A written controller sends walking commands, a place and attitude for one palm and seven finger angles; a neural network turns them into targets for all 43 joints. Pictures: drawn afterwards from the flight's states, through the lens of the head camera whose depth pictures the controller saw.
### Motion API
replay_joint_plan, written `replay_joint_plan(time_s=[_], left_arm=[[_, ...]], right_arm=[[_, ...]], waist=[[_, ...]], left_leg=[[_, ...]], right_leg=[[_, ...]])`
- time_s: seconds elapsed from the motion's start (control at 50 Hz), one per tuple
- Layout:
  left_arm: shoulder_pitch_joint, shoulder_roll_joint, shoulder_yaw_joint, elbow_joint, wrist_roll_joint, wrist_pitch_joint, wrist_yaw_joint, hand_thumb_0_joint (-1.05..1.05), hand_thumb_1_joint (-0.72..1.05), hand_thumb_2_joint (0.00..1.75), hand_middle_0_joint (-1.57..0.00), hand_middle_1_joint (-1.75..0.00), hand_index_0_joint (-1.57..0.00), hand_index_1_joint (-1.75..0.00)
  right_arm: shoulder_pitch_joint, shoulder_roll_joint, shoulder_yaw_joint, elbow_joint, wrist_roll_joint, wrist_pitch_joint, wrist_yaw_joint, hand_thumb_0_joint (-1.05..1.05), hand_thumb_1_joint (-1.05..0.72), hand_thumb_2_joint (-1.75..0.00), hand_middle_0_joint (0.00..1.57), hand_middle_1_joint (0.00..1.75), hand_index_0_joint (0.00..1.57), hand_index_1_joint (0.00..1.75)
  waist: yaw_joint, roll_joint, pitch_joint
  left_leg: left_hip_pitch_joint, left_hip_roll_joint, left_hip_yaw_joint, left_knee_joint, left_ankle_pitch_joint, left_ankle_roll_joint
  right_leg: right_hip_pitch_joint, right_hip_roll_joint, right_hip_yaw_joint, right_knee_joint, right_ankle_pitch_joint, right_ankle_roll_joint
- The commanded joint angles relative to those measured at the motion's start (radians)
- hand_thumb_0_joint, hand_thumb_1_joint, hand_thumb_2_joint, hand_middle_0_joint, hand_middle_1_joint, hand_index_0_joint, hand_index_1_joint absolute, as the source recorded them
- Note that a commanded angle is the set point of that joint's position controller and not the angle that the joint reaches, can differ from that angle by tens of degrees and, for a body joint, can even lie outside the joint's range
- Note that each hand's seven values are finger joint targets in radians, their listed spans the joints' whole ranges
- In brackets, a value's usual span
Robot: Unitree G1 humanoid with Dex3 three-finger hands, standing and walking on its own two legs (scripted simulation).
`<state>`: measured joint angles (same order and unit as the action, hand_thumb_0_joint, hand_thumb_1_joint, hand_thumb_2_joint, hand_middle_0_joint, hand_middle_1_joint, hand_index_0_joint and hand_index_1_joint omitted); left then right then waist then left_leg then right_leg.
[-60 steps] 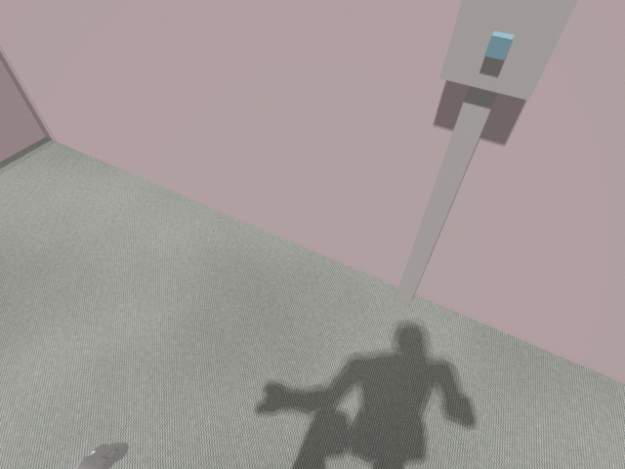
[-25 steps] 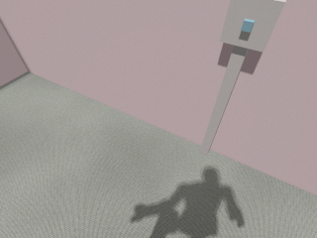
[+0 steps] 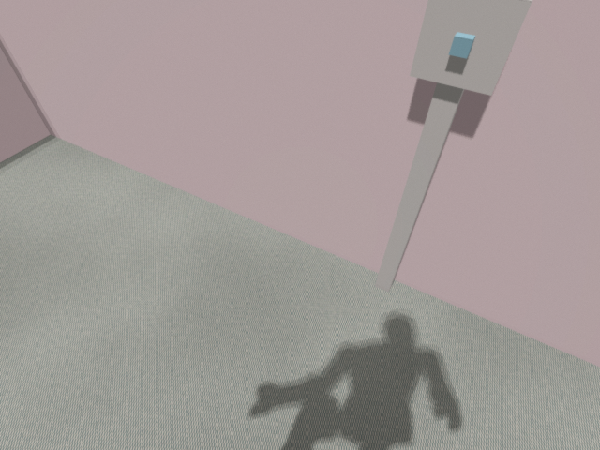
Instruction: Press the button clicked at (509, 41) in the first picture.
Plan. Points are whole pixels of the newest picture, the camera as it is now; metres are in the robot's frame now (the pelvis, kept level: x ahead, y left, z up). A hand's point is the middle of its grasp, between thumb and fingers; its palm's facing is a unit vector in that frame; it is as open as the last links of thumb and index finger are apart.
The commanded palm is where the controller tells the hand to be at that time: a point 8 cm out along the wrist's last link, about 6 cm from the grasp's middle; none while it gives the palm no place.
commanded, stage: look at it before walking up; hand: left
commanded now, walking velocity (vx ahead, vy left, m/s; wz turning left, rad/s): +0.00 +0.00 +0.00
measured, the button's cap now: (462, 44) +0.82 -0.28 +0.19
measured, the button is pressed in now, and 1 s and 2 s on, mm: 0 0 0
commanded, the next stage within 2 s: turn to face it in 0.24 s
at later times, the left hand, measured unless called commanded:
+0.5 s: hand out of the picture +0.09 +0.25 -0.16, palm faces -0.04 -0.94 -0.34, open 7.3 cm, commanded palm none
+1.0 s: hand out of the picture +0.06 +0.15 -0.16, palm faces -0.19 -0.95 -0.27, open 7.3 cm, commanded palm none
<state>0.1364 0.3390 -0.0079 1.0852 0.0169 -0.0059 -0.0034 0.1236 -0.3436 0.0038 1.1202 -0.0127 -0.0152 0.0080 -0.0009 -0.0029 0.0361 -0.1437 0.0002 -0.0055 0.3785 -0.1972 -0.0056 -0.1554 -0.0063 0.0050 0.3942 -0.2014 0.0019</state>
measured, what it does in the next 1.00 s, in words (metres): lifts its left foot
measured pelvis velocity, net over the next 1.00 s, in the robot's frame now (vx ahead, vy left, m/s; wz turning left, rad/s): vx -0.01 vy -0.03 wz -0.24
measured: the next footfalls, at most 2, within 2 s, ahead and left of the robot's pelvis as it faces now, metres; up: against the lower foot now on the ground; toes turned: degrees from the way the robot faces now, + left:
left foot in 1.34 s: +0.04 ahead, +0.12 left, +0.00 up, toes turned -18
right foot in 1.92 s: +0.06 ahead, -0.24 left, +0.00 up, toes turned -35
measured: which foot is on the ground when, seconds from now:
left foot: down 0.00-0.78, up 0.80-1.00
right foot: down 0.00-1.00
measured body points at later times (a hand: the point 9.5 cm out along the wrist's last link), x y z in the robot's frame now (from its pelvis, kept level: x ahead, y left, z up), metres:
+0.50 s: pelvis +0.01 +0.00 +0.00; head +0.02 +0.00 +0.45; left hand +0.09 +0.30 -0.13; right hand +0.10 -0.29 -0.13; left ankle +0.01 +0.12 -0.74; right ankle +0.01 -0.12 -0.74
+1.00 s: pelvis -0.01 -0.03 +0.00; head +0.03 -0.07 +0.44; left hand +0.07 +0.20 -0.14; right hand +0.01 -0.30 -0.16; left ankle -0.01 +0.13 -0.66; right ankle -0.01 -0.10 -0.75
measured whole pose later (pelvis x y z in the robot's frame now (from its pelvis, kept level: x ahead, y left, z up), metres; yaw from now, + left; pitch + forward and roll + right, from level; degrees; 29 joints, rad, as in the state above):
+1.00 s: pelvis -0.01 -0.03 +0.00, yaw -14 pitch +1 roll +3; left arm 0.27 0.18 0.03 0.95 0.02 0.02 0.01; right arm 0.15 -0.24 -0.05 0.99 -0.02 0.04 -0.01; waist 0.02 0.01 0.09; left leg -0.47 0.04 0.00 1.10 -0.36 -0.06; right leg -0.29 0.05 0.04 0.50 -0.22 -0.08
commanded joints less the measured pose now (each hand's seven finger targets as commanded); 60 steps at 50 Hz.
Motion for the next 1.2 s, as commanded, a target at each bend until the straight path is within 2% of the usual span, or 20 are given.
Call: replay_joint_plan(time_s=[0.0,0.28,0.38,0.44,0.5,0.6,0.64,0.68,0.7,0.72,0.74,0.76,0.78,0.8,0.82,0.84,0.88,0.98,1.1,1.18], left_arm=[[-0.051,0.212,0.042,-0.063,-0.006,-0.021,0.013,0.00,0.90,0.90,-0.20,-0.30,-0.20,-0.30],[-0.043,0.214,0.041,-0.056,-0.007,-0.024,0.014,0.00,0.90,0.90,-0.20,-0.30,-0.20,-0.30],[-0.046,0.212,0.043,-0.065,-0.005,-0.017,0.012,0.00,0.90,0.90,-0.20,-0.30,-0.20,-0.30],[0.013,0.103,0.030,-0.066,-0.006,0.018,0.018,0.00,0.90,0.90,-0.20,-0.30,-0.20,-0.30],[0.034,0.107,0.043,-0.103,-0.001,0.034,0.014,0.00,0.90,0.90,-0.20,-0.30,-0.20,-0.30],[0.062,0.079,0.060,-0.159,0.002,0.046,0.003,0.00,0.90,0.90,-0.20,-0.30,-0.20,-0.30],[0.070,0.051,0.064,-0.180,0.003,0.053,0.000,0.00,0.90,0.90,-0.20,-0.30,-0.20,-0.30],[0.096,0.034,0.071,-0.192,0.002,0.055,-0.003,0.00,0.90,0.90,-0.20,-0.30,-0.20,-0.30],[0.123,0.027,0.077,-0.191,0.003,0.055,-0.005,0.00,0.90,0.90,-0.20,-0.30,-0.20,-0.30],[0.176,0.023,0.082,-0.181,0.005,0.050,-0.007,0.00,0.90,0.90,-0.20,-0.30,-0.20,-0.30],[0.230,0.059,0.092,-0.169,0.012,0.036,-0.004,0.00,0.90,0.90,-0.20,-0.30,-0.20,-0.30],[0.251,0.170,0.112,-0.174,0.025,0.018,0.012,0.00,0.90,0.90,-0.20,-0.30,-0.20,-0.30],[0.270,0.178,0.104,-0.177,0.006,0.022,0.023,0.00,0.90,0.90,-0.20,-0.30,-0.20,-0.30],[0.211,0.145,0.104,-0.185,0.007,0.024,0.027,0.00,0.90,0.90,-0.20,-0.30,-0.20,-0.30],[0.158,0.114,0.105,-0.202,0.008,0.024,0.027,0.00,0.90,0.90,-0.20,-0.30,-0.20,-0.30],[0.132,0.085,0.095,-0.211,0.003,0.020,0.025,0.00,0.90,0.90,-0.20,-0.30,-0.20,-0.30],[0.124,0.054,0.092,-0.212,-0.001,0.010,0.028,0.00,0.90,0.90,-0.20,-0.30,-0.20,-0.30],[0.186,0.036,0.097,-0.191,0.002,0.008,0.028,0.00,0.90,0.90,-0.20,-0.30,-0.20,-0.30],[0.212,0.034,0.102,-0.175,0.010,0.011,0.031,0.00,0.90,0.90,-0.20,-0.30,-0.20,-0.30],[0.191,0.046,0.108,-0.176,0.017,0.016,0.033,0.00,0.90,0.90,-0.20,-0.30,-0.20,-0.30]], right_arm=[[-0.053,-0.203,-0.040,-0.064,0.004,-0.020,-0.019,0.00,-0.90,-0.90,0.20,0.30,0.20,0.30],[-0.058,-0.206,-0.039,-0.064,0.007,-0.021,-0.021,0.00,-0.90,-0.90,0.20,0.30,0.20,0.30],[-0.058,-0.206,-0.043,-0.068,0.006,-0.019,-0.025,0.00,-0.90,-0.90,0.20,0.30,0.20,0.30],[0.012,-0.089,-0.028,-0.070,0.002,0.002,-0.033,0.00,-0.90,-0.90,0.20,0.30,0.20,0.30],[0.027,-0.102,-0.047,-0.107,0.002,0.016,-0.040,0.00,-0.90,-0.90,0.20,0.30,0.20,0.30],[0.013,-0.121,-0.077,-0.171,-0.001,0.023,-0.044,0.00,-0.90,-0.90,0.20,0.30,0.20,0.30],[0.008,-0.121,-0.086,-0.187,-0.002,0.018,-0.042,0.00,-0.90,-0.90,0.20,0.30,0.20,0.30],[-0.014,-0.114,-0.090,-0.209,-0.004,0.016,-0.041,0.00,-0.90,-0.90,0.20,0.30,0.20,0.30],[-0.034,-0.108,-0.093,-0.219,-0.006,0.017,-0.042,0.00,-0.90,-0.90,0.20,0.30,0.20,0.30],[-0.055,-0.102,-0.094,-0.226,-0.007,0.021,-0.040,0.00,-0.90,-0.90,0.20,0.30,0.20,0.30],[-0.050,-0.076,-0.091,-0.232,-0.003,0.030,-0.038,0.00,-0.90,-0.90,0.20,0.30,0.20,0.30],[-0.021,0.021,-0.075,-0.261,0.004,0.036,-0.034,0.00,-0.90,-0.90,0.20,0.30,0.20,0.30],[-0.047,-0.002,-0.074,-0.277,0.006,0.045,-0.038,0.00,-0.90,-0.90,0.20,0.30,0.20,0.30],[-0.031,-0.009,-0.081,-0.259,0.007,0.051,-0.036,0.00,-0.90,-0.90,0.20,0.30,0.20,0.30],[-0.033,-0.004,-0.083,-0.243,0.005,0.044,-0.032,0.00,-0.90,-0.90,0.20,0.30,0.20,0.30],[-0.020,-0.009,-0.084,-0.224,0.001,0.040,-0.029,0.00,-0.90,-0.90,0.20,0.30,0.20,0.30],[0.030,0.012,-0.082,-0.198,-0.002,0.039,-0.028,0.00,-0.90,-0.90,0.20,0.30,0.20,0.30],[0.032,0.034,-0.077,-0.193,-0.004,0.044,-0.036,0.00,-0.90,-0.90,0.20,0.30,0.20,0.30],[0.011,0.044,-0.068,-0.200,-0.001,0.035,-0.043,0.00,-0.90,-0.90,0.20,0.30,0.20,0.30],[0.021,0.053,-0.064,-0.206,0.007,0.027,-0.046,0.00,-0.90,-0.90,0.20,0.30,0.20,0.30]], waist=[[0.002,-0.001,-0.044],[0.003,0.000,-0.085],[0.002,0.002,-0.060],[-0.004,-0.007,-0.064],[-0.004,0.005,-0.055],[0.003,0.092,-0.056],[0.007,0.179,-0.047],[0.020,0.190,-0.054],[0.040,0.176,-0.038],[0.069,0.144,-0.046],[0.093,-0.007,-0.046],[0.081,-0.378,-0.039],[0.090,-0.300,-0.050],[0.057,-0.248,-0.029],[0.046,-0.199,-0.001],[0.029,-0.119,0.000],[0.009,-0.065,-0.058],[0.028,-0.089,-0.110],[0.046,-0.129,-0.117],[0.043,-0.144,-0.107]], left_leg=[[-0.011,0.113,-0.103,-0.071,0.074,0.033],[0.026,0.118,-0.097,-0.061,0.155,0.031],[0.039,0.125,-0.077,-0.049,0.154,0.029],[0.046,0.133,-0.025,0.007,0.179,0.010],[0.031,0.156,-0.010,0.040,0.160,0.018],[0.004,0.243,-0.046,0.037,0.140,0.070],[-0.017,0.324,-0.080,0.002,0.233,0.132],[-0.050,0.365,-0.073,0.021,0.306,0.168],[-0.104,0.357,-0.038,0.063,0.289,0.150],[-0.142,0.317,0.014,0.151,0.245,0.110],[-0.226,0.220,0.092,0.358,0.087,0.032],[-0.447,0.033,0.147,0.638,-0.363,-0.048],[-0.400,0.026,-0.004,0.721,-0.416,-0.039],[-0.384,0.052,-0.046,0.754,-0.346,-0.026],[-0.416,0.056,-0.040,0.789,-0.289,-0.025],[-0.414,0.063,-0.040,0.800,-0.220,-0.032],[-0.396,0.066,-0.026,0.775,-0.158,-0.045],[-0.397,0.053,-0.019,0.706,-0.142,-0.060],[-0.366,0.045,-0.013,0.545,-0.200,-0.058],[-0.272,0.035,-0.010,0.395,-0.242,-0.038]], right_leg=[[-0.006,-0.117,0.111,-0.087,0.035,-0.034],[0.031,-0.120,0.101,-0.073,0.148,-0.034],[-0.001,-0.111,0.114,-0.065,0.172,-0.036],[-0.044,-0.103,0.123,0.003,0.248,-0.022],[-0.098,-0.082,0.129,0.074,0.262,-0.023],[-0.187,-0.016,0.090,0.260,0.142,-0.008],[-0.216,0.012,0.024,0.416,-0.170,0.010],[-0.194,-0.016,0.014,0.468,-0.287,0.011],[-0.138,-0.031,0.011,0.419,-0.259,0.008],[-0.066,-0.032,0.003,0.311,-0.162,0.006],[0.012,-0.079,0.088,0.116,0.048,-0.009],[0.042,-0.333,0.527,-0.076,0.275,-0.074],[-0.041,-0.379,0.574,-0.128,0.342,-0.148],[-0.086,-0.331,0.508,-0.145,0.151,-0.168],[-0.092,-0.295,0.496,-0.135,0.090,-0.183],[-0.074,-0.249,0.423,-0.104,0.144,-0.174],[-0.015,-0.213,0.339,-0.071,0.257,-0.158],[0.061,-0.188,0.314,-0.059,0.293,-0.158],[0.097,-0.193,0.352,-0.050,0.360,-0.192],[0.035,-0.203,0.403,-0.048,0.366,-0.210]])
